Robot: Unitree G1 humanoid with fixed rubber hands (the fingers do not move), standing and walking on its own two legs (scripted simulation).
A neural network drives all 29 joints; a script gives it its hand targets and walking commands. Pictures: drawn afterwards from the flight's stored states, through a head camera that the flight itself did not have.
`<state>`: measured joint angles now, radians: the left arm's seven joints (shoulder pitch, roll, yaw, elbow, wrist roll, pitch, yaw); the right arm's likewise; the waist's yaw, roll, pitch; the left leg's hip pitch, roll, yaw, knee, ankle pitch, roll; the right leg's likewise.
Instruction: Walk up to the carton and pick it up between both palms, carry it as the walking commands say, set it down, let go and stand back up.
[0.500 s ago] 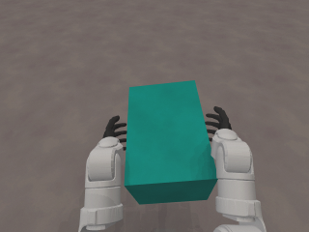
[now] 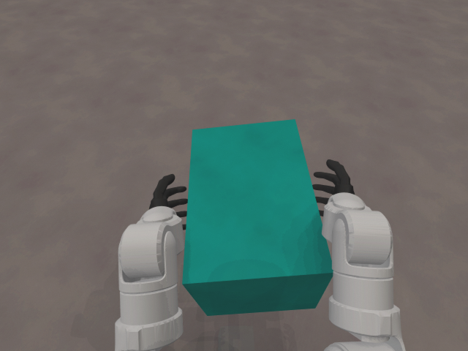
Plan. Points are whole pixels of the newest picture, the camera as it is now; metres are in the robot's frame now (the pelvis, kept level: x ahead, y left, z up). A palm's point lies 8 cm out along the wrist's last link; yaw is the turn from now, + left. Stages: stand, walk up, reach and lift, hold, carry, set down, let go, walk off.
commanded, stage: carry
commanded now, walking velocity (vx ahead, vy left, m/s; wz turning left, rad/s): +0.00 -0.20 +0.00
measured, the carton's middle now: (251, 216) +0.36 +0.00 +0.02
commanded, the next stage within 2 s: none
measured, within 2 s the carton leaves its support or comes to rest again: neither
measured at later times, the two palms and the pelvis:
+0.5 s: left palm (193, 245) +0.25 +0.09 +0.10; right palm (381, 223) +0.28 -0.18 +0.12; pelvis -0.03 -0.07 +0.00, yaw +4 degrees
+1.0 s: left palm (303, 239) +0.26 -0.07 +0.11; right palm out of the picture +0.26 -0.34 +0.10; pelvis -0.04 -0.19 +0.01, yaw +1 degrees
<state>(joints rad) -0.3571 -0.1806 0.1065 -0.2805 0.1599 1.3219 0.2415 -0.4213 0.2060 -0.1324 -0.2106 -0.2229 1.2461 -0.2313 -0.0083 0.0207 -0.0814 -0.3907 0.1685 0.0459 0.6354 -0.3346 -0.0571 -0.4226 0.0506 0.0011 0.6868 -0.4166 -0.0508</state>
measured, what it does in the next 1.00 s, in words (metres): steps to the right: right foot, then left foot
